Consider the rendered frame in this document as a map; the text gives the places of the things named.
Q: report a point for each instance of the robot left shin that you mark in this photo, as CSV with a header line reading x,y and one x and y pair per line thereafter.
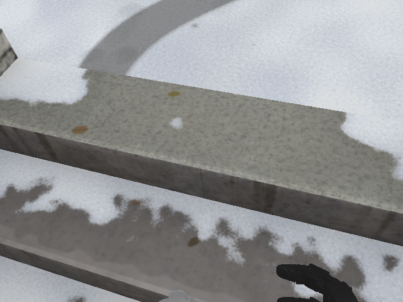
x,y
178,293

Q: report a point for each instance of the right robot hand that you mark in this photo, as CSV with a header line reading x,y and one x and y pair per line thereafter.
x,y
316,279

